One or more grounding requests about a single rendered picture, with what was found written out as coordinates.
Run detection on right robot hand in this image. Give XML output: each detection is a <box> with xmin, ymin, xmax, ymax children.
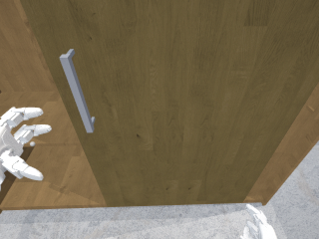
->
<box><xmin>240</xmin><ymin>204</ymin><xmax>277</xmax><ymax>239</ymax></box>

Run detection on wardrobe door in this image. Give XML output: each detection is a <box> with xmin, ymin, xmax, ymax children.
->
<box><xmin>20</xmin><ymin>0</ymin><xmax>319</xmax><ymax>207</ymax></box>
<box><xmin>247</xmin><ymin>82</ymin><xmax>319</xmax><ymax>196</ymax></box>

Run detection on left robot hand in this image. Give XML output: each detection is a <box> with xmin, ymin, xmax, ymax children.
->
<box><xmin>0</xmin><ymin>107</ymin><xmax>52</xmax><ymax>181</ymax></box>

